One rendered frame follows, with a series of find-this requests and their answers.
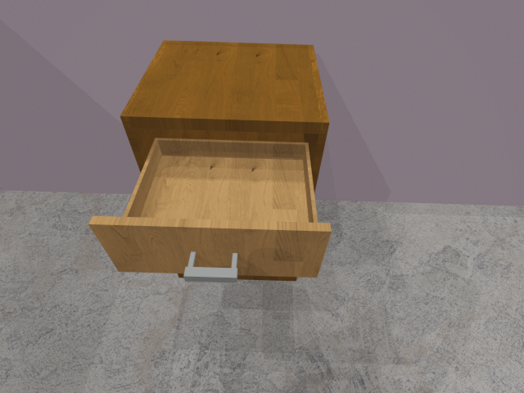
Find drawer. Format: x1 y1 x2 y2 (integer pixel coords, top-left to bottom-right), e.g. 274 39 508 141
88 138 332 278

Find handle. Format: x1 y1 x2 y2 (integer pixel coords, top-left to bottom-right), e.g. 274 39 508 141
183 251 238 283

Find cabinet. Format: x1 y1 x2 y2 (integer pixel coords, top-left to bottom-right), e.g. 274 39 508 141
120 40 329 281

